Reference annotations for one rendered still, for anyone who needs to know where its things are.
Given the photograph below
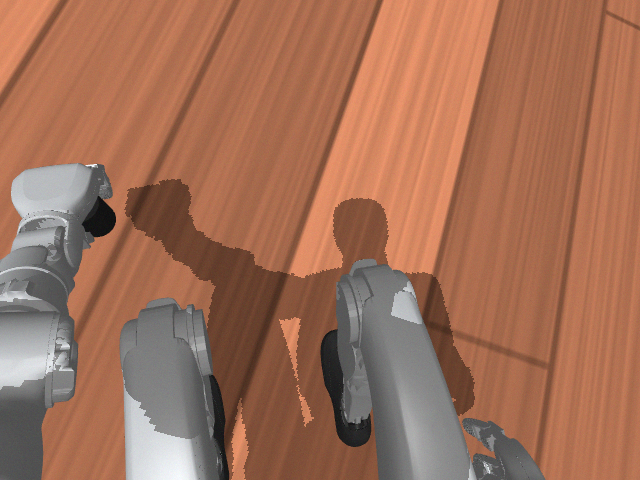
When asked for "right robot foot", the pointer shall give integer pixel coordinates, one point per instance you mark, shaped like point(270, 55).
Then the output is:
point(351, 434)

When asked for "can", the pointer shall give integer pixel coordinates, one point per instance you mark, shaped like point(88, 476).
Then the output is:
point(100, 220)

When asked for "left robot foot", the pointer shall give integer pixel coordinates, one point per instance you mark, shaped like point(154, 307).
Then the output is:
point(219, 426)

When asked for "right robot hand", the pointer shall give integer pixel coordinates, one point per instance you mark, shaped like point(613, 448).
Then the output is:
point(512, 461)

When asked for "left robot arm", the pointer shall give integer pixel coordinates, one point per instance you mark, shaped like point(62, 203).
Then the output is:
point(38, 353)

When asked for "left robot hand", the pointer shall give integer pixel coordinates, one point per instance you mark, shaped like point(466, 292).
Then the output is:
point(68, 188)

